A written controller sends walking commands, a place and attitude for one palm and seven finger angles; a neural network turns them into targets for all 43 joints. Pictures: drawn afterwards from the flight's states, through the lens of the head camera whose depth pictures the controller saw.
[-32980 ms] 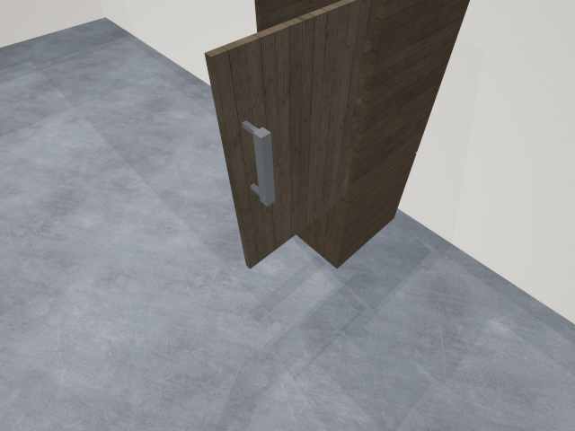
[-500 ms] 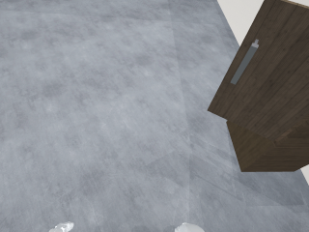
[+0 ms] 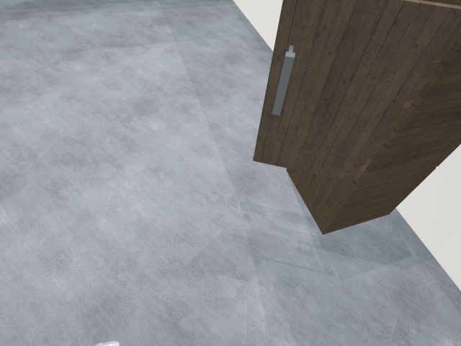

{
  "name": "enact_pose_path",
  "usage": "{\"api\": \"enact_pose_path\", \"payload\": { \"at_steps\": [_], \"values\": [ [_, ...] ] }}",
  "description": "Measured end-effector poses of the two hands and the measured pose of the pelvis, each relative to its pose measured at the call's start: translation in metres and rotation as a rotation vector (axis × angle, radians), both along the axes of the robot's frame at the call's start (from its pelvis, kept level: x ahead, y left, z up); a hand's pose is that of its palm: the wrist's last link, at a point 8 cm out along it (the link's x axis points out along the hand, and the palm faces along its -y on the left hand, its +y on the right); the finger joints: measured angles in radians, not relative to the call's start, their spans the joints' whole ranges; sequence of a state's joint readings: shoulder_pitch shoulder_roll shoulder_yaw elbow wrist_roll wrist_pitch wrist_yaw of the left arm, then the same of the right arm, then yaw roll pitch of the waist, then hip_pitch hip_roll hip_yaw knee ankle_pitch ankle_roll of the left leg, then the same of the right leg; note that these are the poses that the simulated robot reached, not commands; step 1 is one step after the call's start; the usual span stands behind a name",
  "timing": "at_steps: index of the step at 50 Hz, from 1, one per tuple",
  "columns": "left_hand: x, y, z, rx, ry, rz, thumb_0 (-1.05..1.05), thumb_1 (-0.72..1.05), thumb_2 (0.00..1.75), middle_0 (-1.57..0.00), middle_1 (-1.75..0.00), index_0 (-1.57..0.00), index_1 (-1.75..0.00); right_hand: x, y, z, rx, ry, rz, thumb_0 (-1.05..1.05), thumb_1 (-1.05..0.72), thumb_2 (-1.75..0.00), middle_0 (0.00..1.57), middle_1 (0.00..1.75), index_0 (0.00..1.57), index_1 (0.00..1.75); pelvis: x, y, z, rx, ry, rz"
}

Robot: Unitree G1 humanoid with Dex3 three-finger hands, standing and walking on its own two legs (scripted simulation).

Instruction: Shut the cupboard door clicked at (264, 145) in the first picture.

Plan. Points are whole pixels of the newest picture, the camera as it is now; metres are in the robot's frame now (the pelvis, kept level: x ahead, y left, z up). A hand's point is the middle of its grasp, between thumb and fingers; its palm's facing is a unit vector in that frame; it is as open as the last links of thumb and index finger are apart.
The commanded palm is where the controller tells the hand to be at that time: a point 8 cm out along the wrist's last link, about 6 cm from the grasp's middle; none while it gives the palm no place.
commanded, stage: turn to face it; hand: left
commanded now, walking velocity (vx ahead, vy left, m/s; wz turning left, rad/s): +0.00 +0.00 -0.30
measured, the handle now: (283, 81) +0.74 -0.10 +0.04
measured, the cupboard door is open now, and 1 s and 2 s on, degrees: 59 59 59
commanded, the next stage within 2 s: take the last steps up to it in 0.18 s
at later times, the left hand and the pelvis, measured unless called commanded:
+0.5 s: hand out of the picture +0.10 +0.15 -0.15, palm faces -0.12 -0.97 -0.22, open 7.4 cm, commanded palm none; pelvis +0.02 -0.03 +0.02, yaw -8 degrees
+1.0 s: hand (205, 263) +0.31 +0.07 -0.15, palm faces -0.30 -0.93 -0.20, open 7.4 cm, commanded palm none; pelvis +0.15 -0.10 +0.01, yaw -15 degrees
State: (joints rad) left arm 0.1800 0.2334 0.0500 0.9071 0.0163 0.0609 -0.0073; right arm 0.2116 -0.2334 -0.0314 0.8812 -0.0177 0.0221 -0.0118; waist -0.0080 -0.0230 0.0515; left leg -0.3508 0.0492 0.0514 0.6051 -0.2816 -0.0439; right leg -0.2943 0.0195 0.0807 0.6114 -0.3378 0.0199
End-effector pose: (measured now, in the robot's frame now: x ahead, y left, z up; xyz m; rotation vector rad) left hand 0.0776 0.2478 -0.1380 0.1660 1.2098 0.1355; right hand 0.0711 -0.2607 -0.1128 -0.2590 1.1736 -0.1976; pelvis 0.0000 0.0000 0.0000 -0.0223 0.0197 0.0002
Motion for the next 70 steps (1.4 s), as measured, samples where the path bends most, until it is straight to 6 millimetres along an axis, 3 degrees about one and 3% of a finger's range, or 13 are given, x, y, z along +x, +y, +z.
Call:
{"api": "enact_pose_path", "payload": {
  "at_steps": [10,20,25,30,34,37,42,48,52,56,62,66,70],
  "values": [
    [0.023,0.004,0.013,-0.002,0.027,-0.067,0.01,0.91,0.90,-0.20,-0.30,-0.20,-0.30,-0.043,0.020,0.007,0.028,0.075,-0.079,0.00,-0.91,-0.89,0.20,0.30,0.21,0.30,0.003,0.005,0.016,-0.013,-0.005,-0.082],
    [0.036,-0.036,0.022,0.044,-0.003,-0.145,0.01,0.91,0.90,-0.20,-0.30,-0.20,-0.30,-0.093,-0.005,-0.026,0.110,0.179,-0.214,0.00,-0.91,-0.89,0.20,0.30,0.21,0.30,0.006,-0.021,0.006,0.012,-0.012,-0.135],
    [0.021,-0.047,0.024,0.027,0.048,-0.132,0.00,0.90,0.90,-0.20,-0.30,-0.20,-0.30,-0.077,-0.017,-0.013,0.103,0.161,-0.221,0.01,-0.91,-0.89,0.20,0.30,0.20,0.30,0.020,-0.028,0.016,0.020,-0.010,-0.147],
    [0.015,-0.049,0.011,-0.007,0.126,-0.121,0.01,0.90,0.90,-0.21,-0.30,-0.21,-0.30,-0.040,-0.024,-0.003,0.067,0.101,-0.207,0.01,-0.91,-0.89,0.20,0.30,0.20,0.30,0.042,-0.030,0.015,0.012,-0.006,-0.153],
    [0.023,-0.044,-0.011,-0.036,0.188,-0.117,0.01,0.90,0.90,-0.21,-0.30,-0.21,-0.30,-0.008,-0.026,-0.005,0.018,0.035,-0.196,0.01,-0.91,-0.89,0.20,0.30,0.20,0.30,0.067,-0.026,0.001,-0.002,-0.006,-0.178],
    [0.046,-0.046,-0.013,-0.036,0.221,-0.172,0.01,0.91,0.90,-0.21,-0.30,-0.20,-0.30,-0.004,-0.025,-0.001,0.007,0.023,-0.226,0.00,-0.91,-0.89,0.20,0.30,0.20,0.30,0.081,-0.031,0.002,0.010,-0.012,-0.216],
    [0.117,-0.064,0.005,-0.034,0.138,-0.223,0.01,0.91,0.90,-0.20,-0.30,-0.20,-0.30,-0.021,-0.025,0.007,0.035,0.123,-0.282,0.00,-0.91,-0.89,0.20,0.30,0.21,0.30,0.107,-0.047,0.017,0.001,-0.008,-0.238],
    [0.208,-0.111,0.020,-0.012,0.017,-0.300,0.01,0.91,0.90,-0.20,-0.29,-0.20,-0.30,-0.040,-0.038,0.001,0.109,0.269,-0.367,0.00,-0.91,-0.89,0.20,0.30,0.21,0.30,0.141,-0.082,0.018,0.003,0.001,-0.252],
    [0.258,-0.150,0.016,0.019,-0.050,-0.339,0.01,0.91,0.90,-0.20,-0.29,-0.20,-0.30,-0.038,-0.063,-0.019,0.159,0.338,-0.412,0.00,-0.91,-0.89,0.20,0.30,0.21,0.30,0.170,-0.120,0.002,0.031,-0.002,-0.254],
    [0.272,-0.180,0.016,0.027,-0.056,-0.315,0.00,0.91,0.90,-0.20,-0.29,-0.20,-0.30,-0.001,-0.096,-0.029,0.163,0.351,-0.401,0.01,-0.91,-0.89,0.20,0.30,0.20,0.30,0.193,-0.141,0.001,0.014,-0.004,-0.252],
    [0.259,-0.201,0.013,0.012,0.049,-0.237,0.00,0.93,0.90,-0.21,-0.30,-0.21,-0.30,0.109,-0.139,-0.013,0.115,0.173,-0.314,0.01,-0.92,-0.89,0.19,0.30,0.20,0.30,0.231,-0.164,0.015,0.009,0.008,-0.235],
    [0.253,-0.205,0.002,-0.005,0.123,-0.208,0.00,0.94,0.90,-0.21,-0.30,-0.21,-0.30,0.182,-0.150,-0.009,0.092,0.058,-0.257,0.00,-0.92,-0.89,0.19,0.30,0.20,0.30,0.256,-0.170,0.011,-0.014,-0.005,-0.245],
    [0.255,-0.209,-0.009,-0.011,0.175,-0.177,0.00,0.92,0.90,-0.21,-0.30,-0.20,-0.30,0.234,-0.152,-0.006,0.084,-0.009,-0.221,0.00,-0.92,-0.89,0.19,0.30,0.20,0.30,0.275,-0.175,0.007,-0.003,-0.019,-0.250]
  ]
}}
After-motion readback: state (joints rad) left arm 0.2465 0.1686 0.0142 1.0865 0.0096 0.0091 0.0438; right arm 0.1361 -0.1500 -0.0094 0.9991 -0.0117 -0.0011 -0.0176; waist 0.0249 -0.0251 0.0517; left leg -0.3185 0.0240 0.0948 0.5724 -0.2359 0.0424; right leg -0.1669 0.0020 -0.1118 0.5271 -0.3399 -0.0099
